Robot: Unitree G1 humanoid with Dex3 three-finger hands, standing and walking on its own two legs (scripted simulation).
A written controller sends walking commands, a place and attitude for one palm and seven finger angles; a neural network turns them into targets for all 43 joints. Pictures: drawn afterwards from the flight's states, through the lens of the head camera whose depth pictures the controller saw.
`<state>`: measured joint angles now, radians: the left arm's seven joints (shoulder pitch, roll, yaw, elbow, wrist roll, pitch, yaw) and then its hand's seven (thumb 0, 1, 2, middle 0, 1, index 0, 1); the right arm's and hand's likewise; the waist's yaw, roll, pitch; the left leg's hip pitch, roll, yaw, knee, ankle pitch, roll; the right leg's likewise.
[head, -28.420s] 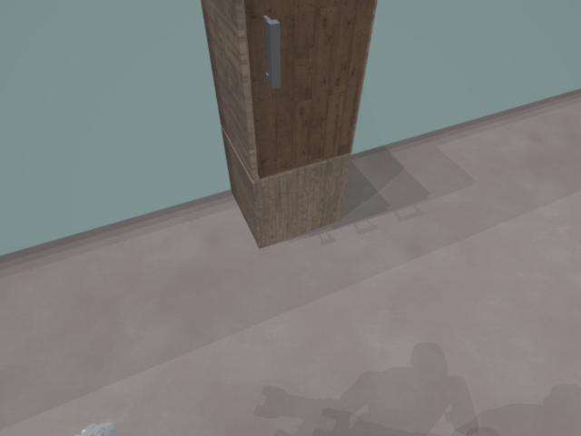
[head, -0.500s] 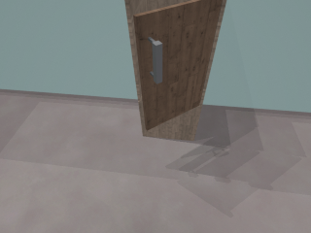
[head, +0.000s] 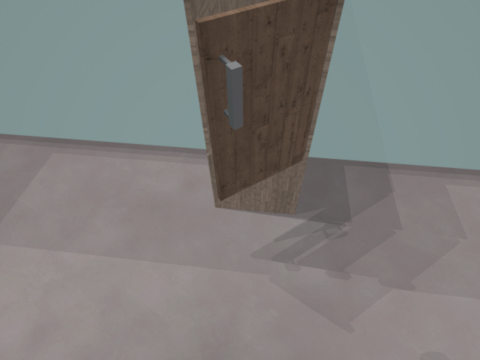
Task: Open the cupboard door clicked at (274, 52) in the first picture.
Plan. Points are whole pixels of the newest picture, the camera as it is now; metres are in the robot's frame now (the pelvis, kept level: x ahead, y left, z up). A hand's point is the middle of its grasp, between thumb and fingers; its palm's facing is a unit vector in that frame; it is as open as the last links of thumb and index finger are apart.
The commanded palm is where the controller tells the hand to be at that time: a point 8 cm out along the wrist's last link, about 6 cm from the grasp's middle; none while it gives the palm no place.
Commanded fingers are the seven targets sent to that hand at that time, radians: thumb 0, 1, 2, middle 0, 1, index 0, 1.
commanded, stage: look to check the result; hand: left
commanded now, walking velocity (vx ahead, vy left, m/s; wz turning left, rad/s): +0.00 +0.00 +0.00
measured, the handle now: (230, 93) +0.65 +0.05 +0.08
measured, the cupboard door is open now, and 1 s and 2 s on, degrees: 38 38 38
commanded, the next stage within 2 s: walk to a spot facing it in 0.30 s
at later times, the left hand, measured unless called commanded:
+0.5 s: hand out of the picture +0.10 +0.23 -0.16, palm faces -0.03 -0.94 -0.33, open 7.4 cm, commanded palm none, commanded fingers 0.00 0.90 0.90 -0.20 -0.30 -0.20 -0.30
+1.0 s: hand out of the picture +0.08 +0.17 -0.17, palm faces -0.21 -0.94 -0.28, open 7.4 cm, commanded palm none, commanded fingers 0.00 0.90 0.90 -0.20 -0.30 -0.20 -0.30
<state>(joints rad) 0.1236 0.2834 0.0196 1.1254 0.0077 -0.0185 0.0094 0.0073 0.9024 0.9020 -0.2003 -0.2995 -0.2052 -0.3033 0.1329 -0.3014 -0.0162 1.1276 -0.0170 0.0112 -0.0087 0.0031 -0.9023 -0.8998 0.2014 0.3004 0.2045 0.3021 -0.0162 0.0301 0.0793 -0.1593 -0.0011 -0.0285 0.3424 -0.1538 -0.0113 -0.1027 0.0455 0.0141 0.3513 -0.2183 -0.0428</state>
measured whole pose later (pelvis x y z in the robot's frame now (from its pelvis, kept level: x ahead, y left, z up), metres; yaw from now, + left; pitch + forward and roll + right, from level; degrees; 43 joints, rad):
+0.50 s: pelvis +0.02 +0.00 +0.00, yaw -1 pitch -1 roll +0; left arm 0.11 0.30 0.01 1.11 0.01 -0.02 0.01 0.01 0.90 0.90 -0.20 -0.30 -0.21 -0.30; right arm 0.09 -0.31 -0.01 1.11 -0.01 0.01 -0.01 0.00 -0.90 -0.90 0.20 0.30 0.21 0.30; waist -0.01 0.02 0.08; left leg -0.13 0.01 -0.01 0.32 -0.17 -0.01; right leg -0.07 0.05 0.03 0.32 -0.22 -0.05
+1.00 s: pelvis +0.00 -0.02 -0.01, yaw -16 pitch +0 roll +2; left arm 0.23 0.19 0.06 0.96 0.02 0.03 0.01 0.01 0.90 0.90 -0.20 -0.30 -0.21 -0.30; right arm 0.12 -0.22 -0.07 0.97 -0.01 0.07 -0.02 0.01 -0.90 -0.90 0.20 0.30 0.21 0.30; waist 0.02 0.01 0.16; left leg -0.45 0.02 0.00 1.09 -0.47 -0.05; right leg -0.27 0.08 0.09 0.56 -0.29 -0.08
